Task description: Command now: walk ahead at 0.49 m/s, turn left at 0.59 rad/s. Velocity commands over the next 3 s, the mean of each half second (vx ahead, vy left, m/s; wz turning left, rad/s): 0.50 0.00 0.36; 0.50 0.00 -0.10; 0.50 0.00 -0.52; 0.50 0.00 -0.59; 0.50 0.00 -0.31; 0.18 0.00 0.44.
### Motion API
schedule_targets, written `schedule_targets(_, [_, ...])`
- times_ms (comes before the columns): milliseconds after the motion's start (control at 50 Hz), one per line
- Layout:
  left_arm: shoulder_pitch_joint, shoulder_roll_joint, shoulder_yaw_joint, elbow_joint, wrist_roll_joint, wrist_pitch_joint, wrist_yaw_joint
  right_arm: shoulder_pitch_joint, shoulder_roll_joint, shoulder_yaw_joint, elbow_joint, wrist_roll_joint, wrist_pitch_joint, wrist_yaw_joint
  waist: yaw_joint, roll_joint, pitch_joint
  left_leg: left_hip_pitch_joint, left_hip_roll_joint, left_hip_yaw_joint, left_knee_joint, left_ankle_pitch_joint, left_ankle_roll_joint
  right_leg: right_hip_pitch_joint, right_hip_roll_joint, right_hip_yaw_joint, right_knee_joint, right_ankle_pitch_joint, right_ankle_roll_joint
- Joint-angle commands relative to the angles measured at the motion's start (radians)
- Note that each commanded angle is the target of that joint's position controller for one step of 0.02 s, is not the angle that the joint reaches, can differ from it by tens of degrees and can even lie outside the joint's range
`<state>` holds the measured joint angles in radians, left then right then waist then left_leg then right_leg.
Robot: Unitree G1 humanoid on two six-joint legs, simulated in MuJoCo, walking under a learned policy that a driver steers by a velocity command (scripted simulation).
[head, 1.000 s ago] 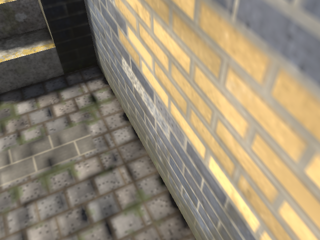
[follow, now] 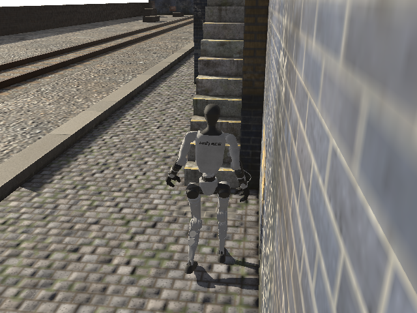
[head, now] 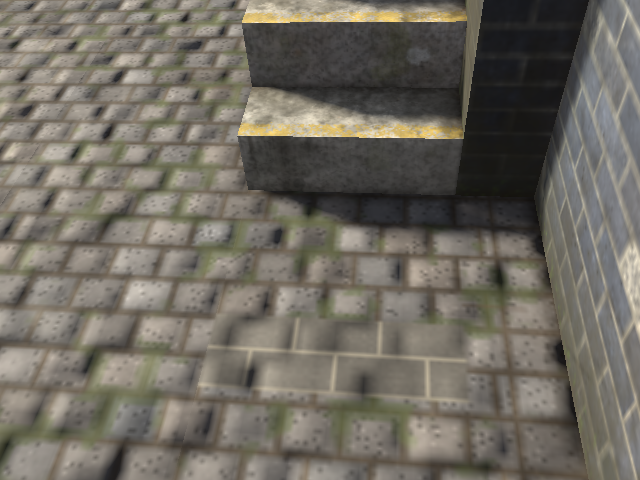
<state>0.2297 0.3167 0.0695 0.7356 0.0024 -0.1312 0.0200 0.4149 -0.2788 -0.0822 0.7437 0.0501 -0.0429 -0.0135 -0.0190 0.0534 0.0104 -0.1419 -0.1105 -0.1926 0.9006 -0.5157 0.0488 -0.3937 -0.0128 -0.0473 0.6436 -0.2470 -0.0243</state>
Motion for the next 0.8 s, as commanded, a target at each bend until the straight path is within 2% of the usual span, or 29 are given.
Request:
schedule_targets(20, [0.162, 0.102, 0.045, -0.003, -0.001, 0.003, -0.012, -0.008, -0.085, -0.004, -0.112, 0.012, -0.018, -0.018, 0.056, -0.168, 0.034, -0.549, 0.112, 0.0, 0.44, 0.059, -0.003, 0.39, -0.397, 0.678, -0.431, -0.331, -0.187])
schedule_targets(40, [0.151, 0.113, 0.051, 0.014, -0.005, 0.014, -0.01, -0.059, -0.075, -0.004, -0.124, 0.003, -0.02, -0.02, 0.058, -0.147, 0.078, -0.544, 0.142, 0.02, 0.399, 0.127, -0.005, 0.325, -0.362, 0.528, -0.454, -0.194, -0.175])
schedule_targets(60, [0.14, 0.092, 0.046, 0.026, -0.008, 0.014, 0.002, -0.07, -0.063, -0.007, -0.125, -0.002, -0.017, -0.019, 0.043, -0.168, 0.088, -0.526, 0.169, 0.014, 0.33, 0.185, 0.0, 0.31, -0.327, 0.411, -0.461, -0.1, -0.145])
schedule_targets(80, [0.154, 0.077, 0.045, 0.042, -0.007, 0.018, 0.008, -0.093, -0.054, -0.012, -0.127, -0.002, -0.009, -0.021, 0.056, -0.169, 0.101, -0.516, 0.18, 0.034, 0.275, 0.213, -0.004, 0.299, -0.285, 0.303, -0.474, -0.038, -0.117])
schedule_targets(140, [0.211, 0.091, 0.052, 0.076, -0.002, 0.017, 0.014, -0.143, -0.011, -0.009, -0.166, -0.008, 0.01, -0.019, 0.062, -0.148, 0.092, -0.567, 0.177, 0.073, 0.21, 0.28, -0.02, 0.334, -0.281, 0.169, -0.478, 0.129, -0.127])
schedule_targets(160, [0.192, 0.094, 0.051, 0.081, 0.013, 0.018, 0.015, -0.189, -0.002, -0.004, -0.191, -0.01, 0.006, -0.011, 0.058, -0.145, 0.097, -0.598, 0.179, 0.077, 0.176, 0.307, -0.018, 0.333, -0.284, 0.134, -0.49, 0.148, -0.136])
schedule_targets(180, [0.189, 0.095, 0.05, 0.083, 0.013, 0.021, 0.015, -0.227, -0.001, -0.002, -0.207, -0.01, 0.001, -0.002, 0.064, -0.14, 0.097, -0.605, 0.181, 0.08, 0.119, 0.345, -0.017, 0.331, -0.275, 0.103, -0.496, 0.174, -0.137])
schedule_targets(200, [0.194, 0.106, 0.052, 0.096, 0.007, 0.026, 0.018, -0.25, 0.021, 0.006, -0.212, -0.004, -0.004, 0.003, 0.061, -0.151, 0.105, -0.605, 0.188, 0.089, 0.069, 0.375, -0.017, 0.33, -0.273, 0.063, -0.5, 0.193, -0.122])
schedule_targets(220, [0.189, 0.116, 0.052, 0.103, 0.004, 0.03, 0.018, -0.265, 0.045, 0.017, -0.216, -0.006, -0.005, 0.009, 0.057, -0.147, 0.112, -0.574, 0.189, 0.121, 0.013, 0.418, -0.019, 0.308, -0.274, 0.025, -0.501, 0.229, -0.115])
schedule_targets(240, [0.187, 0.118, 0.05, 0.107, 0.0, 0.032, 0.018, -0.294, 0.044, 0.02, -0.221, -0.008, -0.004, 0.017, 0.059, -0.135, 0.121, -0.532, 0.186, 0.152, -0.037, 0.454, -0.02, 0.283, -0.265, -0.012, -0.504, 0.25, -0.107])
schedule_targets(260, [0.18, 0.117, 0.046, 0.12, 0.004, 0.034, 0.012, -0.302, 0.04, 0.016, -0.224, 0.007, -0.004, 0.028, 0.055, -0.133, 0.143, -0.495, 0.198, 0.165, -0.08, 0.486, -0.015, 0.258, -0.259, -0.043, -0.501, 0.301, -0.098])
schedule_targets(300, [0.194, 0.146, 0.05, 0.139, -0.02, 0.036, 0.004, -0.342, 0.022, 0.012, -0.242, 0.002, -0.002, 0.042, 0.056, -0.13, 0.148, -0.434, 0.196, 0.198, -0.146, 0.494, 0.003, 0.279, -0.282, -0.061, -0.522, 0.312, -0.096])
schedule_targets(340, [0.219, 0.15, 0.049, 0.157, -0.033, 0.043, -0.002, -0.397, -0.019, 0.005, -0.267, 0.001, 0.005, 0.05, 0.059, -0.137, 0.158, -0.418, 0.192, 0.218, -0.229, 0.438, 0.045, 0.361, -0.301, -0.073, -0.529, 0.262, -0.092])
schedule_targets(360, [0.211, 0.156, 0.045, 0.171, -0.036, 0.047, -0.008, -0.384, -0.036, -0.003, -0.266, -0.004, 0.002, 0.056, 0.042, -0.164, 0.13, -0.375, 0.163, 0.244, -0.261, 0.424, 0.058, 0.396, -0.297, -0.074, -0.475, 0.385, -0.098])
schedule_targets(380, [0.2, 0.174, 0.045, 0.181, -0.037, 0.054, -0.009, -0.303, -0.06, -0.018, -0.248, -0.009, 0.0, 0.059, -0.023, -0.173, 0.075, -0.254, 0.126, 0.277, -0.286, 0.415, 0.08, 0.407, -0.293, -0.097, -0.362, 0.582, -0.09])
schedule_targets(400, [0.186, 0.166, 0.04, 0.178, -0.039, 0.06, -0.01, -0.108, -0.112, -0.051, -0.18, -0.013, 0.002, 0.05, -0.123, -0.159, -0.032, -0.012, 0.06, 0.334, -0.274, 0.414, 0.102, 0.352, -0.251, -0.125, -0.158, 0.77, -0.079])
schedule_targets(420, [0.193, 0.13, 0.022, 0.162, -0.025, 0.052, -0.006, 0.081, -0.169, -0.074, -0.121, -0.016, 0.004, 0.035, -0.21, -0.111, -0.15, 0.29, 0.114, 0.21, -0.251, 0.469, 0.128, 0.161, -0.19, -0.112, 0.12, 0.646, -0.041])
schedule_targets(440, [0.339, -0.04, -0.03, 0.112, -0.001, 0.038, -0.019, 0.089, -0.328, -0.09, -0.088, -0.04, -0.001, 0.034, -0.053, 0.296, -0.32, 0.546, 0.42, -0.37, -0.462, 0.253, 0.291, -0.151, 0.007, -0.041, 0.569, -0.219, 0.041])
schedule_targets(460, [0.332, 0.022, -0.022, 0.139, -0.045, 0.007, -0.029, 0.13, -0.229, -0.061, -0.072, -0.049, -0.01, 0.038, -0.072, 0.23, -0.477, 0.565, 0.481, -0.643, -0.662, 0.047, 0.318, -0.214, 0.03, 0.18, 0.732, -0.317, 0.037])
schedule_targets(480, [0.194, 0.079, -0.005, 0.102, -0.079, -0.001, -0.026, 0.063, -0.154, -0.037, -0.053, -0.051, -0.026, 0.046, -0.071, 0.139, -0.268, 0.449, 0.456, -0.487, -0.656, 0.144, 0.247, -0.324, -0.019, 0.163, 0.763, -0.245, 0.02])
schedule_targets(500, [0.118, 0.07, -0.011, 0.077, -0.057, -0.007, -0.012, -0.025, -0.133, -0.029, -0.053, -0.044, -0.037, 0.049, -0.047, 0.049, -0.144, 0.287, 0.432, -0.335, -0.64, 0.327, 0.218, -0.329, -0.074, 0.142, 0.713, -0.166, -0.001])
schedule_targets(520, [0.084, 0.053, -0.011, 0.08, -0.033, -0.008, -0.005, -0.099, -0.095, -0.019, -0.05, -0.044, -0.044, 0.049, -0.011, 0.005, -0.083, 0.157, 0.379, -0.214, -0.636, 0.461, 0.187, -0.283, -0.116, 0.142, 0.626, -0.096, -0.012])
schedule_targets(540, [0.11, 0.04, -0.01, 0.088, -0.024, 0.002, -0.011, -0.126, -0.062, -0.012, -0.042, -0.054, -0.05, 0.049, 0.027, 0.023, -0.081, 0.096, 0.342, -0.131, -0.651, 0.545, 0.171, -0.215, -0.148, 0.159, 0.577, -0.037, -0.022])
schedule_targets(560, [0.127, 0.024, -0.012, 0.094, -0.023, 0.014, -0.02, -0.128, -0.045, -0.011, -0.031, -0.059, -0.055, 0.048, 0.042, 0.031, -0.086, 0.077, 0.328, -0.096, -0.679, 0.583, 0.174, -0.176, -0.156, 0.159, 0.547, -0.007, -0.027])
schedule_targets(620, [0.098, 0.0, -0.011, 0.09, -0.018, 0.044, -0.027, -0.095, -0.054, -0.012, 0.013, -0.046, -0.061, 0.038, 0.056, -0.018, -0.037, 0.053, 0.32, -0.017, -0.748, 0.65, 0.184, -0.207, -0.153, 0.13, 0.479, 0.058, -0.019])
schedule_targets(660, [0.008, 0.007, -0.008, 0.063, -0.013, 0.052, -0.026, -0.061, -0.062, -0.012, 0.041, -0.039, -0.058, 0.026, 0.035, -0.018, 0.028, 0.055, 0.311, 0.021, -0.783, 0.64, 0.176, -0.301, -0.148, 0.118, 0.394, 0.148, -0.003])
schedule_targets(700, [-0.091, 0.019, -0.006, 0.032, -0.012, 0.042, -0.033, -0.041, -0.075, -0.01, 0.059, -0.042, -0.048, 0.012, 0.019, -0.013, 0.078, 0.032, 0.287, 0.054, -0.819, 0.569, 0.143, -0.336, -0.128, 0.097, 0.259, 0.262, 0.012])
schedule_targets(720, [-0.122, 0.021, -0.005, 0.029, -0.02, 0.037, -0.04, -0.034, -0.068, -0.005, 0.063, -0.045, -0.05, 0.004, 0.012, -0.006, 0.088, 0.028, 0.275, 0.095, -0.829, 0.578, 0.125, -0.326, -0.114, 0.088, 0.187, 0.338, 0.013])
schedule_targets(800, [-0.252, -0.011, -0.021, 0.007, -0.026, 0.026, -0.067, 0.032, -0.081, 0.001, 0.108, -0.053, -0.053, -0.017, -0.038, -0.007, 0.116, 0.057, 0.258, 0.199, -0.856, 0.59, 0.068, -0.255, -0.055, 0.04, -0.017, 0.514, -0.008])
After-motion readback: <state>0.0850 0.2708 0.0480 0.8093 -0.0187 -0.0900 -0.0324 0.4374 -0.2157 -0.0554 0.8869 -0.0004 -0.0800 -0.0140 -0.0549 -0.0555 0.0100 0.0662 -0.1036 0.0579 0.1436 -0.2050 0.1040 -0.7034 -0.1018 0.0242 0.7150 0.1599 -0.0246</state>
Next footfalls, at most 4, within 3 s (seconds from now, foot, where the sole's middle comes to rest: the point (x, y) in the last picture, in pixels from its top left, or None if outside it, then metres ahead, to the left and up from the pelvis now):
0.42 left None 0.41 0.24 -0.76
1.00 right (279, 361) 0.80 0.16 -0.76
1.44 left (202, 292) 1.01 0.37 -0.76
1.88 right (302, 253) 1.13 0.11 -0.76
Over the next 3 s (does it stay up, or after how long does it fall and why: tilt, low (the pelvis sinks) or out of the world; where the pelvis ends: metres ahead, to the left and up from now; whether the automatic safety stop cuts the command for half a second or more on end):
stays up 1.46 0.17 0.21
